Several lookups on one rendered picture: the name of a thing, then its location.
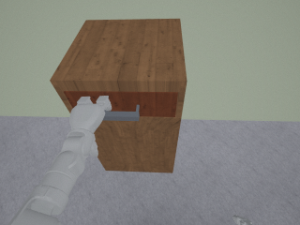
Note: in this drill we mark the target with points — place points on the left robot hand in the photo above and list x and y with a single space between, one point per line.
88 115

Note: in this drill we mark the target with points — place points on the drawer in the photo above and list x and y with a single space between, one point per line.
152 104

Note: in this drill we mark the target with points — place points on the handle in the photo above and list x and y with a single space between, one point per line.
122 116

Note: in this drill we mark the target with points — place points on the robot left forearm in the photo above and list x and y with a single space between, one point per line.
50 197

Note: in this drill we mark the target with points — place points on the left robot upper arm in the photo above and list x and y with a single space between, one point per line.
32 217

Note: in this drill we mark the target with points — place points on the cabinet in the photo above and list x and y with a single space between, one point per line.
129 55

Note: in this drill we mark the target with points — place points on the right robot hand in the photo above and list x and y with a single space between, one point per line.
241 220

